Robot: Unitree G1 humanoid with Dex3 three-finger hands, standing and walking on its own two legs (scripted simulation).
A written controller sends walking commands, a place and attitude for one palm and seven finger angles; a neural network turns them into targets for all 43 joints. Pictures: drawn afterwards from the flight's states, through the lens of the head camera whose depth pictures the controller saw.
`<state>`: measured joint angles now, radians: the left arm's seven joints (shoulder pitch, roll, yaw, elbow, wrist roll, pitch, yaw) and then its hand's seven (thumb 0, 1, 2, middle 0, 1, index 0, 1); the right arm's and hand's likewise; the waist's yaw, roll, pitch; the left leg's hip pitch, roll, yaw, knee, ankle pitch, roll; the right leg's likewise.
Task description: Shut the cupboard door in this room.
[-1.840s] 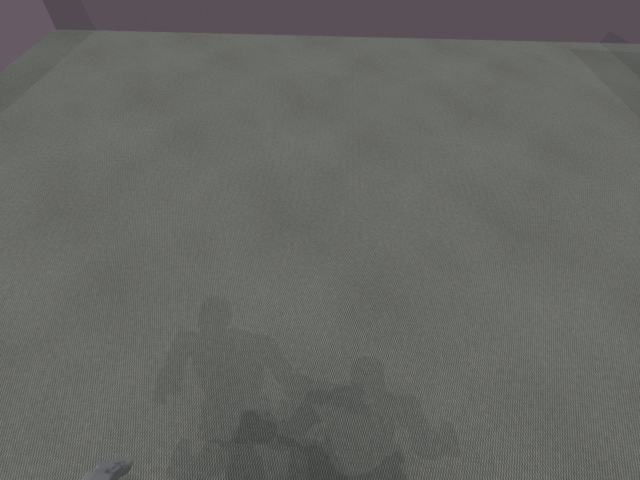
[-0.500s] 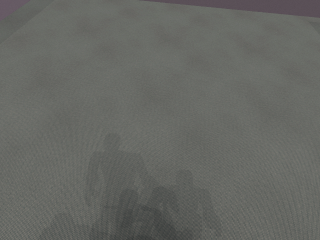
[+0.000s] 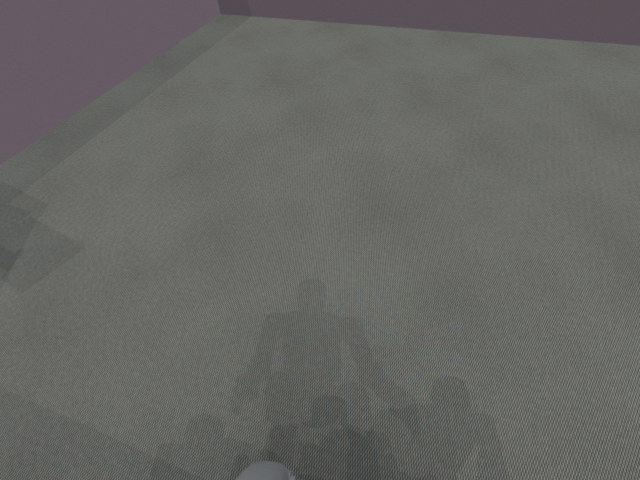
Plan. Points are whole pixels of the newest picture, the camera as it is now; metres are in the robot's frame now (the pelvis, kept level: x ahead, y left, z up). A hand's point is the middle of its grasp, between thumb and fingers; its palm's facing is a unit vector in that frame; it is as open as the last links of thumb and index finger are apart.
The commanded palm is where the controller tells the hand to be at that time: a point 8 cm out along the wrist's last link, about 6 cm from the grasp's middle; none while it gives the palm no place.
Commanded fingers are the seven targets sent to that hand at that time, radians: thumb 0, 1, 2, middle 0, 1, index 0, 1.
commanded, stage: turn or walk to find it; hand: left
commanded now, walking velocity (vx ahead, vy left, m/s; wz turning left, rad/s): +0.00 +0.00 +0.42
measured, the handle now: out of the picture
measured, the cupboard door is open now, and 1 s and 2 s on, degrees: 80 80 80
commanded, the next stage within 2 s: stand and wait in 1.78 s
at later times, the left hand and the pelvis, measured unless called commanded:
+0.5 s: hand out of the picture -0.04 +0.28 -0.18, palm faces +0.26 -0.94 -0.22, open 7.4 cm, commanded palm none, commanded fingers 0.00 0.90 0.90 -0.20 -0.30 -0.20 -0.30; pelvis -0.03 +0.06 +0.00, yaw +12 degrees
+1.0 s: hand out of the picture -0.03 +0.22 -0.14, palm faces +0.40 -0.88 -0.27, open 7.3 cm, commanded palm none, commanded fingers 0.00 0.90 0.90 -0.20 -0.30 -0.20 -0.30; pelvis -0.05 +0.01 +0.00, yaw +25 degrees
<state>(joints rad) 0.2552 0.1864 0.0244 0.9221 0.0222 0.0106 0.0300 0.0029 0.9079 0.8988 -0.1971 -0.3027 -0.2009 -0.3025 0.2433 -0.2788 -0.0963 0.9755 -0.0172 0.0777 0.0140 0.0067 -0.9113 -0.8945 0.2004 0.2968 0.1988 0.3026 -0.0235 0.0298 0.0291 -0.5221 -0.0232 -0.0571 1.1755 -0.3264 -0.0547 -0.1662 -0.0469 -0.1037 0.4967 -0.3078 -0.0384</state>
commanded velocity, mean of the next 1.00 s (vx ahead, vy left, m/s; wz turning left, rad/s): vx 0.00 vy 0.00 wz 0.42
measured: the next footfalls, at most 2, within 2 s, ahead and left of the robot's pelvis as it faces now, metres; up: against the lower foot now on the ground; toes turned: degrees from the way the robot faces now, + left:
left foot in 0.28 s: -0.01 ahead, +0.14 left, +0.00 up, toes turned +12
right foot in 0.84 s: +0.03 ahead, -0.07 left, +0.00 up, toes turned +18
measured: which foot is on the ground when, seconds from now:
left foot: up 0.00-0.26, down 0.28-0.86, up 0.88-1.00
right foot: down 0.00-0.28, up 0.30-0.82, down 0.84-1.00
